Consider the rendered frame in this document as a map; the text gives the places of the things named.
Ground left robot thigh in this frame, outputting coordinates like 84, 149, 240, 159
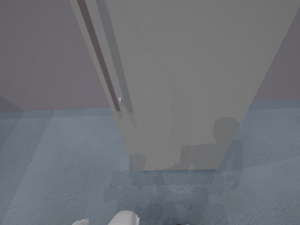
108, 210, 140, 225

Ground handle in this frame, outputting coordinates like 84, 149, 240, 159
77, 0, 122, 112

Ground fridge door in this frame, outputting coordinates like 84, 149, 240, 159
69, 0, 300, 171

